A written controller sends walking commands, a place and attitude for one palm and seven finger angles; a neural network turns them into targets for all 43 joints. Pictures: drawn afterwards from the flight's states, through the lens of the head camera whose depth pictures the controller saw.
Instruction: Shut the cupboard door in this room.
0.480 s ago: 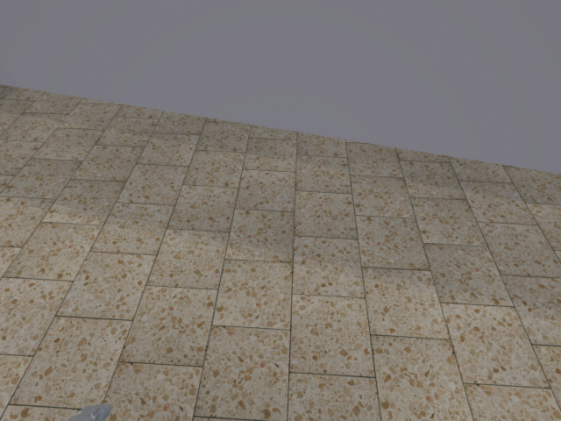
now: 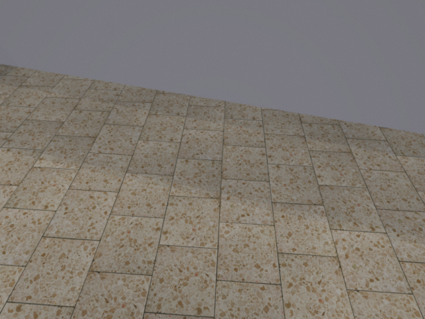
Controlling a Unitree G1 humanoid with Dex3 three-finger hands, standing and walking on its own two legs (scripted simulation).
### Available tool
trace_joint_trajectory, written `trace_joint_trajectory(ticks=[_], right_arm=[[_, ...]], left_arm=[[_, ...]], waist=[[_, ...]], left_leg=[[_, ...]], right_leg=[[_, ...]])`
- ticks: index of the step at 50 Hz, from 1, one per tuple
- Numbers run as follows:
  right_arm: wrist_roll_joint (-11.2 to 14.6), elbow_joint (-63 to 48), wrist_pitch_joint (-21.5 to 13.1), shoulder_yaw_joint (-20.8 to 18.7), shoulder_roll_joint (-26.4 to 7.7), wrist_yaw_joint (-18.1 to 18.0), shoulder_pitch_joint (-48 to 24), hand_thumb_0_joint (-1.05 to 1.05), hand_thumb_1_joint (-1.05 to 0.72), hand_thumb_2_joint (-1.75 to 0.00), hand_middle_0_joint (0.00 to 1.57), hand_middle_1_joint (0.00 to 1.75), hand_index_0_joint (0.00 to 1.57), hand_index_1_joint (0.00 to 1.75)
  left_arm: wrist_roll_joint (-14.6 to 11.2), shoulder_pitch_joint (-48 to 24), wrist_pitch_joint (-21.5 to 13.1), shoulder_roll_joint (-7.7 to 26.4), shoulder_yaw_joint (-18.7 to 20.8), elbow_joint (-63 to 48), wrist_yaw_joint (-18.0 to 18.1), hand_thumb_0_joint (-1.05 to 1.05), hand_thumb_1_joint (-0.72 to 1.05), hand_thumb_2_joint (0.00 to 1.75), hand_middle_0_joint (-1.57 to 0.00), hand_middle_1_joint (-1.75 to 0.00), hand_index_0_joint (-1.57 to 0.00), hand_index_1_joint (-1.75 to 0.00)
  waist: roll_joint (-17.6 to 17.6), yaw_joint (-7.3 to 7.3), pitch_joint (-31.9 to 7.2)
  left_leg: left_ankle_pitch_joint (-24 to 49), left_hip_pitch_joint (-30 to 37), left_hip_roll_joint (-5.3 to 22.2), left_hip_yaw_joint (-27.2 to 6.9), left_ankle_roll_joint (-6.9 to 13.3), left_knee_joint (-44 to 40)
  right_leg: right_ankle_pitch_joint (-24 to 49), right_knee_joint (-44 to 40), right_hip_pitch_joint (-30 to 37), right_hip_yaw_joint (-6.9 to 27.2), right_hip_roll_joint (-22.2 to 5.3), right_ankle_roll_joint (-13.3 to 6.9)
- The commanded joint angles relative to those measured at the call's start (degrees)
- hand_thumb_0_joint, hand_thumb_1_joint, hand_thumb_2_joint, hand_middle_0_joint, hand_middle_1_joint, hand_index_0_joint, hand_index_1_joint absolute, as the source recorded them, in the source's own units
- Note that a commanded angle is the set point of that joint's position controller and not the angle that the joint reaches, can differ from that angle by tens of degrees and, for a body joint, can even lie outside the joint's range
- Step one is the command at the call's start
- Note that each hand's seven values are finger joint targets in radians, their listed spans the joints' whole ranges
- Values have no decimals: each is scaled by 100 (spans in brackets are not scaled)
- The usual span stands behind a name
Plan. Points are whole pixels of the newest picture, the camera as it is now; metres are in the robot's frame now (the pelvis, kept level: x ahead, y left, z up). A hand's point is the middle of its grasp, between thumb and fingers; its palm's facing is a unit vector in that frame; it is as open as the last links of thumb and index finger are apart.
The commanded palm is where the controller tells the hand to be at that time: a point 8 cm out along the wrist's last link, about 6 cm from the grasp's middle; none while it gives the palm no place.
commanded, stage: stand and wait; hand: left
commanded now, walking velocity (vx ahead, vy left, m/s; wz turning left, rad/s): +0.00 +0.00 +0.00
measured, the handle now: out of the picture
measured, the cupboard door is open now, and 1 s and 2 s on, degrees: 78 78 78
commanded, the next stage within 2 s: turn or walk to find it in 0.42 s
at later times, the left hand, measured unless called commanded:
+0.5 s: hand out of the picture +0.07 +0.24 -0.15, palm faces -0.03 -0.94 -0.33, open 7.4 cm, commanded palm none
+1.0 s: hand out of the picture +0.01 +0.21 -0.17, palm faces +0.18 -0.95 -0.25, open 7.4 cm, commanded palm none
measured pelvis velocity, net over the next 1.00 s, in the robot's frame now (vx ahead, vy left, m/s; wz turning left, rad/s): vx -0.04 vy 0.00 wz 0.18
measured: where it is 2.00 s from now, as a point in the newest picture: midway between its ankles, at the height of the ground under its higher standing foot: outside the picture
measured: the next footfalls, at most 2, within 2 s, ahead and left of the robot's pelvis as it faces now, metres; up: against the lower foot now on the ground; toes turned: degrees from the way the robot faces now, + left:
right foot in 1.10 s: +0.00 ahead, -0.14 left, +0.00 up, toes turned +14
left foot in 1.48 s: -0.09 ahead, +0.12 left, +0.00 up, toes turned +29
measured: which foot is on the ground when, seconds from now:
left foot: down 0.00-1.00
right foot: down 0.00-0.78, up 0.80-1.00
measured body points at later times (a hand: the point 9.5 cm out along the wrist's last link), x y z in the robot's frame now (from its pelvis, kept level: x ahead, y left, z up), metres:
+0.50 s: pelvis -0.01 -0.01 +0.00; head -0.01 +0.00 +0.45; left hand +0.07 +0.29 -0.13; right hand +0.06 -0.30 -0.13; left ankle +0.00 +0.12 -0.74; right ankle +0.00 -0.12 -0.74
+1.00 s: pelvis -0.04 +0.00 -0.01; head +0.00 +0.01 +0.44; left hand +0.01 +0.26 -0.15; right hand +0.04 -0.23 -0.15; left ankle +0.00 +0.12 -0.74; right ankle -0.05 -0.14 -0.70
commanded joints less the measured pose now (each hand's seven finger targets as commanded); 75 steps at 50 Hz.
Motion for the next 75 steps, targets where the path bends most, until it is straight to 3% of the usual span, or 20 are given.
trace_joint_trajectory(ticks=[1, 26, 36, 38, 39, 40, 41, 44, 52, 53, 54, 55, 56, 60, 68, 71, 72, 73, 74, 75], right_arm=[[3, -348, -134, -258, -1181, -48, -358, 0, -90, -90, 20, 30, 20, 30], [-8, -245, -50, -196, -922, 4, -58, 0, -90, -90, 20, 30, 20, 30], [-10, -659, 224, -303, -317, 32, 621, 0, -90, -90, 20, 30, 20, 30], [-33, -693, 197, -331, -361, 55, 830, 0, -90, -90, 20, 30, 20, 30], [-80, -742, 164, -369, -559, 51, 892, 0, -90, -90, 20, 30, 20, 30], [-78, -768, 134, -433, -711, 5, 992, 0, -90, -90, 20, 30, 20, 30], [-45, -813, 118, -449, -716, -43, 1016, 0, -90, -90, 20, 30, 20, 30], [-62, -916, 132, -480, -570, -106, 824, 0, -90, -90, 20, 30, 20, 30], [-64, -1019, 246, -608, -452, -65, 887, 0, -90, -90, 20, 30, 20, 30], [-36, -1094, 264, -613, -399, -46, 748, 0, -90, -90, 20, 30, 20, 30], [6, -1166, 287, -598, -155, -9, 725, 0, -90, -90, 20, 30, 20, 30], [10, -1323, 281, -554, 211, 5, 772, 0, -90, -90, 20, 30, 20, 30], [-81, -1370, 295, -626, -31, 5, 561, 0, -90, -90, 20, 30, 20, 30], [-50, -1029, 386, -616, 73, 123, 729, 0, -90, -90, 20, 30, 20, 30], [17, -1165, 322, -435, 251, 128, -44, 0, -90, -90, 20, 30, 20, 30], [33, -1082, 248, -417, 179, 105, 309, 0, -90, -90, 20, 30, 20, 30], [13, -1011, 209, -441, 43, 100, 575, 0, -90, -90, 20, 30, 20, 30], [-32, -984, 141, -528, -400, 92, 816, 0, -90, -90, 20, 30, 20, 30], [-23, -965, 141, -641, -908, 70, 1050, 0, -90, -90, 20, 30, 20, 30], [-10, -870, 159, -649, -911, 24, 1284, 0, -90, -90, 20, 30, 20, 30]], left_arm=[[-22, -341, -147, 1220, 252, -376, 79, 0, 90, 90, -20, -30, -20, -30], [-11, -216, -47, 989, 249, -317, 102, 0, 90, 90, -20, -30, -20, -30], [36, 53, 139, 757, 331, -875, 221, 0, 90, 90, -20, -30, -20, -30], [36, -83, 173, 590, 339, -1032, 223, 0, 90, 90, -20, -30, -20, -30], [5, -124, 197, 371, 324, -1097, 218, 0, 90, 90, -20, -30, -20, -30], [-3, -162, 192, 233, 316, -1180, 232, 0, 90, 90, -20, -30, -20, -30], [15, -97, 179, 288, 325, -1213, 249, 0, 90, 90, -20, -30, -20, -30], [-20, 92, 140, 60, 353, -1129, 212, 0, 90, 90, -20, -30, -20, -30], [-82, 567, 120, -155, 401, -1157, 209, 0, 90, 90, -20, -30, -20, -30], [-73, 837, 102, -90, 434, -1091, 224, 0, 90, 90, -20, -30, -20, -30], [-12, 1025, 66, 196, 506, -1051, 253, 0, 90, 90, -20, -30, -20, -30], [90, 956, 31, 726, 613, -1134, 281, 0, 90, 90, -20, -30, -20, -30], [39, 666, 69, 786, 567, -1304, 282, 0, 90, 90, -20, -30, -20, -30], [59, 112, -32, 237, 438, -1324, 244, 0, 90, 90, -20, -30, -20, -30], [122, 1059, -5, 556, 541, -999, 239, 0, 90, 90, -20, -30, -20, -30], [106, 914, 24, 613, 576, -956, 235, 0, 90, 90, -20, -30, -20, -30], [58, 869, 49, 572, 576, -973, 225, 0, 90, 90, -20, -30, -20, -30], [16, 968, 89, 340, 546, -1067, 198, 0, 90, 90, -20, -30, -20, -30], [11, 948, 112, -58, 440, -1256, 160, 0, 90, 90, -20, -30, -20, -30], [43, 571, 184, 31, 412, -1340, 202, 0, 90, 90, -20, -30, -20, -30]], waist=[[29, -45, -369], [31, -18, -267], [-658, -152, -336], [52, -259, -274], [984, -304, -147], [1588, -307, -90], [1448, -250, -106], [935, -143, -485], [972, -81, -713], [841, 66, -679], [123, 128, -610], [-1517, 126, -323], [-1045, 150, -107], [-890, -247, 374], [-1052, 229, 39], [-1133, 24, -231], [-829, -135, -375], [322, -235, -688], [1828, -277, -697], [1254, -475, -770]], left_leg=[[845, 55, 661, -492, 198, -370], [795, -416, 633, -646, 159, -247], [283, -829, 251, -316, 26, 1315], [787, -716, 533, -911, 188, 636], [1078, -863, 1038, -2055, 518, -128], [1562, -720, 1519, -3074, 967, -724], [1904, -567, 1639, -3272, 1265, -694], [2156, -167, 1267, -2583, 1207, -283], [1618, -483, 737, -2565, 832, -87], [940, -1017, 567, -2432, 632, 41], [-77, -1920, 183, -1951, 299, 667], [-1337, -2989, -576, -653, -167, 2154], [-1755, -2702, -339, -608, -180, 3244], [-767, -2418, 22, -257, -248, 4547], [-1250, -1694, 69, 384, -296, 2374], [-678, -917, 18, 548, -208, 1005], [107, -226, 76, 492, -140, 206], [1454, 802, 908, -458, 167, -168], [3851, 1204, 2280, -2066, 920, -200], [3495, 762, 2369, -1939, 1282, -210]], right_leg=[[896, -452, 43, 565, -629, -235], [439, -354, 23, 454, -692, -156], [561, -63, -628, 538, -1563, -566], [73, 712, -965, -51, -1069, -254], [-593, 1660, -1141, -486, -355, 68], [-1729, 2631, -1540, -393, 31, 168], [-1947, 3205, -1773, 1, -105, 127], [-1621, 3294, -1802, 119, -121, 181], [-822, 864, -418, -99, 233, 186], [-309, 94, 229, -100, 157, 173], [-398, -566, 994, 443, -513, -17], [-848, -1167, 1059, 2251, -2150, -625], [-304, -1164, -38, 2181, -2691, -992], [670, -774, -683, 658, -1584, -805], [2771, -80, 212, 142, -1784, -888], [3012, 509, 228, -147, -1715, -604], [2627, 958, -127, -383, -1598, -351], [1278, 1964, -1052, -767, -1171, 15], [-2232, 3111, -2288, -852, -516, 371], [-2431, 3712, -2135, -354, -508, 299]])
